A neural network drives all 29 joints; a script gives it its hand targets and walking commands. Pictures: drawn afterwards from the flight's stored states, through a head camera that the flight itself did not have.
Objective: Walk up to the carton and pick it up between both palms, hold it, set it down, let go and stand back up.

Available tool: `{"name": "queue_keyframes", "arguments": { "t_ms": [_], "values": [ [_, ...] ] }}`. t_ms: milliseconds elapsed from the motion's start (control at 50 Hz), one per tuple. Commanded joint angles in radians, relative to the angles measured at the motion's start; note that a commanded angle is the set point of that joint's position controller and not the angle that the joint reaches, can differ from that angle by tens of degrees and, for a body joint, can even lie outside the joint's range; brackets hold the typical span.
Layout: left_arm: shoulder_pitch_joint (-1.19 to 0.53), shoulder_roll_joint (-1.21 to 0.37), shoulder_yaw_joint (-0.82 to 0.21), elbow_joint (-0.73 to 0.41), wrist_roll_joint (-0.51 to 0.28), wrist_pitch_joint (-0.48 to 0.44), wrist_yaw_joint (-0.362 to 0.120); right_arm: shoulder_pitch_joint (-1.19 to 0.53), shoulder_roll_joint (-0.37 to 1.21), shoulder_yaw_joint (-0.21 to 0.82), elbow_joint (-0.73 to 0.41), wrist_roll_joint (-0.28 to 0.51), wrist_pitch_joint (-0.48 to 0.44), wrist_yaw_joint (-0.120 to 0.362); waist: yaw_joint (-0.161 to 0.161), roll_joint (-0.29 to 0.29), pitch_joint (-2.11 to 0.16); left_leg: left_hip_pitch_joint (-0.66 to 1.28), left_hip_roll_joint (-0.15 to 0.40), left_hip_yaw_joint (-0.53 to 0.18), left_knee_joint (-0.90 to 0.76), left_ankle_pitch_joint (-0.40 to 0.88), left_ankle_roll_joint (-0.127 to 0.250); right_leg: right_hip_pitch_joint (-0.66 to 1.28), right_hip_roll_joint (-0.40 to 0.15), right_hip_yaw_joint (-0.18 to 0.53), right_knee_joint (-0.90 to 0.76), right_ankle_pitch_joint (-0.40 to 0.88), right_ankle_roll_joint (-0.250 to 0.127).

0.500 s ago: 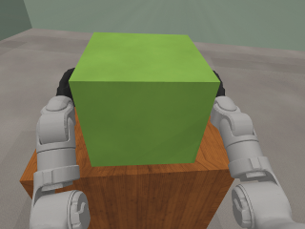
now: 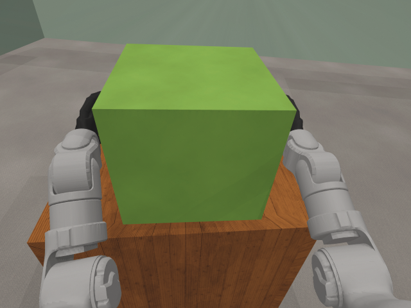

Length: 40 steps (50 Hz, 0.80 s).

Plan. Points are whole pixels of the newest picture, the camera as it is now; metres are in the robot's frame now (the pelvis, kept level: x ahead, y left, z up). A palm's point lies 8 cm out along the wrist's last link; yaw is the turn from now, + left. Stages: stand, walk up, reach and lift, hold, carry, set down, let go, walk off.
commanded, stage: set down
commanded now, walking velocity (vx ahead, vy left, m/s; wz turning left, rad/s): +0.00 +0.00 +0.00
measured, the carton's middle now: (192, 129) +0.43 +0.01 +0.19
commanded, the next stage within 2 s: none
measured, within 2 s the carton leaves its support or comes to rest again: neither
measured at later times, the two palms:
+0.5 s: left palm (96, 139) +0.38 +0.19 +0.20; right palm (281, 149) +0.37 -0.18 +0.18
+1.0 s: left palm (107, 151) +0.39 +0.18 +0.16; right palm (282, 159) +0.38 -0.19 +0.15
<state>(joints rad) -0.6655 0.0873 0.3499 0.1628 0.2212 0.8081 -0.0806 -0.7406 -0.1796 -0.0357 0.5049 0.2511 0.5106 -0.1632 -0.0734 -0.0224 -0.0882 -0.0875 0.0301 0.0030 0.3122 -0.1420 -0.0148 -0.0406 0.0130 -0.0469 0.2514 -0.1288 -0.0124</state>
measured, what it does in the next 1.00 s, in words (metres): stands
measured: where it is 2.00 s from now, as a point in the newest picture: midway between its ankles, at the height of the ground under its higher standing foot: outside the picture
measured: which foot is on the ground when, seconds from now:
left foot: down 0.00-1.00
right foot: down 0.00-1.00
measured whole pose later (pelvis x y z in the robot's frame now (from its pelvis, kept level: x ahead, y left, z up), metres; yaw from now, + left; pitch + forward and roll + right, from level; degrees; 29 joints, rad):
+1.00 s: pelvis +0.02 +0.00 +0.00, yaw +1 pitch -6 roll -1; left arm -0.58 0.02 0.33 0.27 0.23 0.46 -0.06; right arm -0.57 -0.12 -0.11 0.59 0.11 0.11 -0.11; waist -0.07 -0.04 0.05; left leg -0.03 0.02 -0.01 0.32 -0.17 -0.02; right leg 0.02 0.00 -0.07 0.26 -0.17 0.00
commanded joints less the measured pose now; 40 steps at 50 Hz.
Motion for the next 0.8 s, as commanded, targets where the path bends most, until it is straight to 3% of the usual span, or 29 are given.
{"name": "queue_keyframes", "arguments": {
  "t_ms": [0,40,80,180,300,380,500,600,660,780],
  "values": [
    [-0.655,-0.502,-0.509,-0.209,-0.207,-0.081,-0.141,-0.797,0.594,0.322,-0.388,0.121,-0.08,0.151,-0.017,0.035,-0.378,0.152,-0.077,0.011,-0.013,0.207,-0.01,0.136,0.051,-0.004,-0.004,0.175,0.031],
    [-0.637,-0.49,-0.504,-0.206,-0.2,-0.083,-0.151,-0.775,0.581,0.31,-0.379,0.105,-0.084,0.153,-0.03,0.036,-0.362,0.178,-0.078,0.009,-0.009,0.234,-0.017,0.138,0.052,-0.002,-0.012,0.195,0.031],
    [-0.641,-0.476,-0.471,-0.165,-0.175,-0.091,-0.159,-0.756,0.553,0.275,-0.334,0.078,-0.093,0.156,-0.037,0.047,-0.31,0.147,-0.077,0.011,-0.028,0.174,-0.012,0.129,0.042,-0.004,-0.024,0.137,0.03],
    [-0.623,-0.451,-0.387,-0.039,-0.094,-0.151,-0.174,-0.744,0.514,0.171,-0.208,-0.021,-0.185,0.182,-0.017,0.047,-0.19,0.075,-0.066,0.033,-0.072,0.034,-0.003,0.093,0.029,-0.02,-0.032,0.005,0.027],
    [-0.574,-0.461,-0.359,0.036,-0.059,-0.257,-0.167,-0.741,0.522,0.143,-0.195,-0.111,-0.351,0.195,0.015,0.018,-0.239,0.132,-0.065,0.058,-0.045,0.111,-0.003,0.122,0.027,-0.052,-0.026,0.047,0.043],
    [-0.549,-0.472,-0.368,0.069,-0.051,-0.306,-0.158,-0.717,0.497,0.118,-0.185,-0.169,-0.432,0.198,0.01,-0.002,-0.243,0.16,-0.056,0.065,-0.041,0.11,-0.002,0.123,0.027,-0.07,-0.029,0.038,0.045],
    [-0.527,-0.529,-0.481,0.006,-0.09,-0.365,-0.121,-0.707,0.495,0.172,-0.251,-0.161,-0.525,0.182,-0.007,0.037,-0.358,0.27,-0.056,0.059,0.027,0.319,-0.037,0.126,0.037,-0.089,-0.005,0.207,0.039],
    [-0.478,-0.544,-0.544,-0.034,-0.107,-0.393,-0.095,-0.658,0.496,0.244,-0.289,-0.131,-0.549,0.161,-0.009,0.048,-0.397,0.304,-0.059,0.042,0.069,0.453,-0.059,0.134,0.043,-0.088,0.012,0.332,0.042],
    [-0.446,-0.544,-0.556,-0.051,-0.108,-0.395,-0.088,-0.621,0.499,0.278,-0.291,-0.108,-0.541,0.153,-0.006,0.043,-0.38,0.276,-0.063,0.037,0.073,0.473,-0.06,0.155,0.041,-0.08,0.025,0.401,0.048],
    [-0.398,-0.507,-0.509,-0.035,-0.09,-0.376,-0.101,-0.577,0.496,0.296,-0.269,-0.088,-0.506,0.15,0.008,0.012,-0.308,0.192,-0.071,0.037,0.04,0.382,-0.043,0.195,0.027,-0.063,0.046,0.44,0.063]
  ]
}}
